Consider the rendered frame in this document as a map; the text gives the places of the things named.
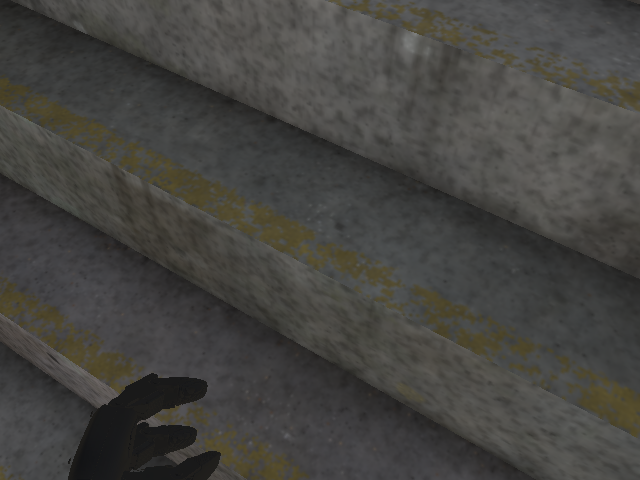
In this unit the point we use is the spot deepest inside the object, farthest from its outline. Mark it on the left robot hand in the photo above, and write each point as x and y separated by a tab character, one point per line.
113	444

